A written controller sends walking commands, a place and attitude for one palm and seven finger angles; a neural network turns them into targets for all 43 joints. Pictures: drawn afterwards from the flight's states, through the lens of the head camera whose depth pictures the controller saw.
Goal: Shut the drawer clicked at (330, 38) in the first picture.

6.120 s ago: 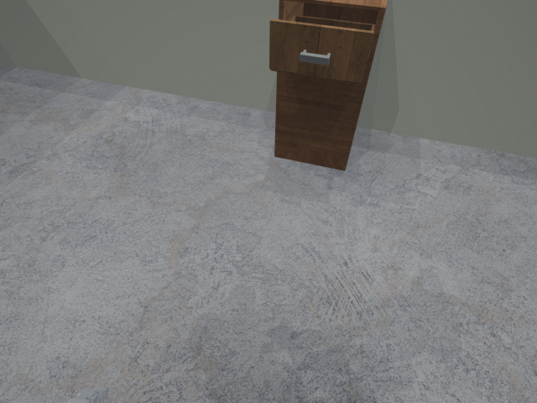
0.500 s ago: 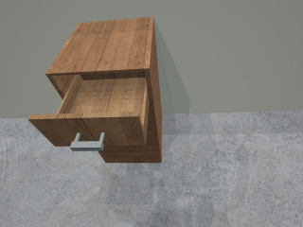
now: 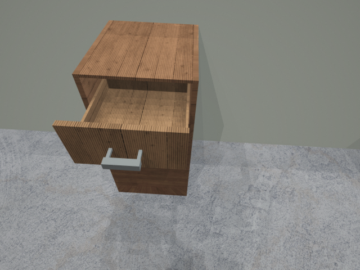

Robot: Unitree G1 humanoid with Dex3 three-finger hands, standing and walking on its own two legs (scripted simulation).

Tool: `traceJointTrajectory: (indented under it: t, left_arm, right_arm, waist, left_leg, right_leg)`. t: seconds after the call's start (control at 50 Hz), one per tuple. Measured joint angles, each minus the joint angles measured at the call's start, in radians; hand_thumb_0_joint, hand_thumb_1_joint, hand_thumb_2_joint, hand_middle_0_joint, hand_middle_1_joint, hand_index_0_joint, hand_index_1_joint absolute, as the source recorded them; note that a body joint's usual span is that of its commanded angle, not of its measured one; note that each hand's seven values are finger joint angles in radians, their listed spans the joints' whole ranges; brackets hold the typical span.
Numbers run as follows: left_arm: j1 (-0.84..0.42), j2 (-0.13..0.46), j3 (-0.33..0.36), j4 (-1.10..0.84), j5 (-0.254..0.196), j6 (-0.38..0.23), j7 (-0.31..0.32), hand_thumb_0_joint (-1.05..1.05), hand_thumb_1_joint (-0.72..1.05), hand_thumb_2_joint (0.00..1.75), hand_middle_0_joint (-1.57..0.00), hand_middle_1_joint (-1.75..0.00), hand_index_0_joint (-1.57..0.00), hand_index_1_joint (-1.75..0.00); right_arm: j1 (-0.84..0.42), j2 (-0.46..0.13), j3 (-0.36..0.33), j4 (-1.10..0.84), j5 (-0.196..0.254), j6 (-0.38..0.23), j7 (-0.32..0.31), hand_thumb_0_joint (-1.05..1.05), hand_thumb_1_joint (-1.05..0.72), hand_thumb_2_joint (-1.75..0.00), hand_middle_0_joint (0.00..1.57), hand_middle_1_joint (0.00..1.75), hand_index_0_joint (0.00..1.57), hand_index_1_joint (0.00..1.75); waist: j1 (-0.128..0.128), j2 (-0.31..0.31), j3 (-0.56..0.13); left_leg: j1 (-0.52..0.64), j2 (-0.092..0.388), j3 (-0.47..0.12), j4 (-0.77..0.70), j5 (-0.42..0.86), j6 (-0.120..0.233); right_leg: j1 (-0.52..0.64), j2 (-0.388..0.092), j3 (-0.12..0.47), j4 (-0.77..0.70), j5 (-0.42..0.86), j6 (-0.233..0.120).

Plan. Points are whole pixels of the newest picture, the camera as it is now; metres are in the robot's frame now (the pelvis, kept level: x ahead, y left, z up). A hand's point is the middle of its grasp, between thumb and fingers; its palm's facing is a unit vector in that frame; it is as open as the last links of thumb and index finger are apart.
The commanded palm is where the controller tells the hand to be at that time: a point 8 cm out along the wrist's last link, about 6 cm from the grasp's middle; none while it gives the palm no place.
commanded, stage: come to a stop and stand still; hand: left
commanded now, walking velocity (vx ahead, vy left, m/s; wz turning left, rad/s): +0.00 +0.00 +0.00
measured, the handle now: (123, 158) +0.41 +0.20 -0.04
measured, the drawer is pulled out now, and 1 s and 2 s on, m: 0.22 0.22 0.22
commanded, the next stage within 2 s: look again from close up in 0.12 s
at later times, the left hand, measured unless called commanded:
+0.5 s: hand out of the picture +0.00 +0.18 -0.17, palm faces +0.00 -0.97 -0.24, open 7.3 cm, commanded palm none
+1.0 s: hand (102, 252) +0.16 +0.18 -0.04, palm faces +0.26 -0.95 -0.15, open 7.0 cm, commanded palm +0.10 +0.22 -0.05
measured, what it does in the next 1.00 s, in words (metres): stands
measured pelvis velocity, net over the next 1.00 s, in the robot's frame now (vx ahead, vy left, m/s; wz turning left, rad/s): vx -0.01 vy -0.01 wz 0.05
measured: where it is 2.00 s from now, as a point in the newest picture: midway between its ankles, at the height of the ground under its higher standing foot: outside the picture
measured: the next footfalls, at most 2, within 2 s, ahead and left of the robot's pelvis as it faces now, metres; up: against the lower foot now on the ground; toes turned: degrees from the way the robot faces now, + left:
none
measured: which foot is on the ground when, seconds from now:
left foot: down 0.00-1.00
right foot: down 0.00-1.00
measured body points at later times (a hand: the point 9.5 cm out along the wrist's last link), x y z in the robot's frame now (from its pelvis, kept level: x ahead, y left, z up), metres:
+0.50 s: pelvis -0.01 +0.01 +0.00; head +0.00 -0.02 +0.45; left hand +0.01 +0.24 -0.15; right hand -0.02 -0.20 -0.17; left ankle -0.02 +0.11 -0.74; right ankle -0.01 -0.12 -0.74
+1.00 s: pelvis -0.01 -0.01 -0.01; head +0.00 -0.03 +0.44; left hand +0.14 +0.23 -0.03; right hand +0.10 -0.27 -0.13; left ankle -0.02 +0.11 -0.74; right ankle -0.01 -0.12 -0.74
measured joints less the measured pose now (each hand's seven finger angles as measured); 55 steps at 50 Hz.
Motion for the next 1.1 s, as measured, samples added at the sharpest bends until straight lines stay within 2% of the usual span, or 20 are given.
traceJointTrajectory:
  t: [0.08,0.22,0.28,0.36,0.6,0.84,0.86,0.88,0.92,0.98,1.04,1.1]
  left_arm:
    - [-0.003,-0.037,-0.018,0.021,-0.003,-0.016,-0.001,0.00,0.91,0.90,-0.19,-0.30,-0.20,-0.30]
    - [-0.010,-0.034,-0.021,0.038,-0.007,-0.014,0.005,0.01,0.92,0.90,-0.20,-0.30,-0.20,-0.30]
    - [-0.006,-0.035,-0.031,0.020,-0.002,-0.038,0.020,0.00,0.92,0.90,-0.20,-0.30,-0.20,-0.30]
    - [0.003,-0.034,-0.039,-0.002,-0.003,-0.036,0.009,0.00,0.91,0.90,-0.20,-0.30,-0.20,-0.30]
    - [0.002,-0.029,-0.038,-0.024,-0.008,-0.028,0.002,0.00,0.91,0.90,-0.19,-0.30,-0.20,-0.30]
    - [0.010,-0.039,-0.038,0.000,-0.005,-0.036,0.009,0.00,0.92,0.90,-0.20,-0.30,-0.20,-0.30]
    - [0.062,-0.034,-0.025,-0.149,-0.042,0.025,0.017,0.01,0.93,0.90,-0.20,-0.30,-0.20,-0.30]
    - [0.125,-0.022,-0.010,-0.331,-0.069,0.045,0.029,0.02,0.94,0.90,-0.20,-0.30,-0.21,-0.30]
    - [0.211,-0.004,-0.009,-0.622,-0.114,0.003,0.068,0.03,0.95,0.90,-0.21,-0.31,-0.22,-0.31]
    - [0.201,-0.007,0.011,-0.875,-0.159,-0.100,0.064,0.03,0.95,0.90,-0.23,-0.34,-0.24,-0.34]
    - [0.128,-0.022,0.059,-0.950,-0.190,-0.286,-0.026,0.02,0.94,0.90,-0.27,-0.38,-0.27,-0.38]
    - [0.095,-0.035,0.092,-0.964,-0.232,-0.491,-0.189,0.01,0.93,0.90,-0.31,-0.43,-0.32,-0.43]
  right_arm:
    - [0.010,-0.018,-0.004,0.027,0.004,0.000,0.001,0.00,-0.94,-0.90,0.20,0.30,0.20,0.30]
    - [0.060,-0.001,0.012,0.072,0.003,-0.003,0.005,0.01,-0.93,-0.90,0.20,0.30,0.20,0.30]
    - [0.085,-0.002,0.019,0.043,-0.001,-0.005,0.016,0.01,-0.92,-0.90,0.20,0.30,0.20,0.30]
    - [0.126,-0.009,0.025,0.002,-0.007,-0.015,0.019,0.01,-0.92,-0.90,0.20,0.30,0.20,0.30]
    - [0.125,0.004,0.043,0.008,-0.006,-0.019,0.022,0.01,-0.91,-0.90,0.20,0.30,0.20,0.30]
    - [0.083,-0.015,0.036,0.034,-0.002,-0.019,0.017,0.01,-0.91,-0.90,0.20,0.30,0.20,0.30]
    - [0.093,-0.018,0.039,-0.005,0.011,-0.027,0.013,0.01,-0.91,-0.90,0.20,0.30,0.20,0.30]
    - [0.113,-0.020,0.039,-0.048,0.018,-0.066,-0.004,0.01,-0.91,-0.90,0.20,0.30,0.20,0.30]
    - [0.140,-0.037,0.027,-0.119,0.038,-0.158,-0.029,0.01,-0.92,-0.90,0.20,0.30,0.20,0.30]
    - [0.115,-0.082,0.006,-0.217,0.036,-0.245,-0.039,0.02,-0.91,-0.90,0.20,0.30,0.20,0.30]
    - [0.050,-0.110,-0.023,-0.317,0.020,-0.284,-0.022,0.02,-0.91,-0.90,0.20,0.30,0.20,0.30]
    - [-0.019,-0.118,-0.050,-0.416,0.016,-0.299,0.012,0.02,-0.91,-0.90,0.20,0.30,0.20,0.30]
  waist:
    - [-0.020,0.049,0.000]
    - [-0.033,0.042,-0.003]
    - [-0.041,0.053,0.004]
    - [-0.050,0.074,0.004]
    - [-0.044,0.084,-0.005]
    - [-0.033,0.069,0.008]
    - [-0.032,0.066,0.012]
    - [-0.025,0.056,0.011]
    - [-0.024,0.055,-0.009]
    - [-0.051,0.074,-0.043]
    - [-0.056,0.067,-0.102]
    - [-0.049,0.036,-0.149]
  left_leg:
    - [0.017,0.017,-0.008,-0.021,0.009,-0.004]
    - [0.037,0.026,-0.007,-0.061,0.031,-0.007]
    - [-0.015,0.038,-0.013,0.010,0.004,-0.008]
    - [-0.043,0.031,-0.015,0.064,-0.024,0.000]
    - [-0.010,0.015,-0.004,0.030,-0.012,0.001]
    - [-0.003,0.035,-0.013,0.012,-0.004,-0.017]
    - [-0.012,0.040,-0.014,0.026,-0.013,-0.018]
    - [-0.014,0.040,-0.011,0.030,-0.018,-0.018]
    - [-0.034,0.036,-0.020,0.048,-0.024,-0.019]
    - [-0.114,0.027,-0.050,0.124,-0.044,-0.017]
    - [-0.249,0.029,-0.048,0.237,-0.082,-0.020]
    - [-0.395,0.042,-0.035,0.380,-0.139,-0.028]
  right_leg:
    - [0.033,0.019,-0.010,-0.049,0.002,-0.007]
    - [0.055,0.030,-0.011,-0.098,0.028,-0.012]
    - [0.023,0.038,-0.017,-0.067,0.022,-0.014]
    - [-0.006,0.029,-0.017,-0.006,-0.011,-0.013]
    - [0.000,0.014,-0.005,0.012,-0.025,-0.010]
    - [0.017,0.034,-0.015,-0.023,-0.015,-0.023]
    - [0.010,0.039,-0.016,-0.018,-0.015,-0.024]
    - [0.002,0.039,-0.013,-0.005,-0.020,-0.026]
    - [-0.015,0.034,-0.021,0.019,-0.035,-0.029]
    - [-0.074,0.020,-0.051,0.080,-0.062,-0.027]
    - [-0.215,0.016,-0.046,0.201,-0.103,-0.031]
    - [-0.370,0.022,-0.030,0.348,-0.156,-0.041]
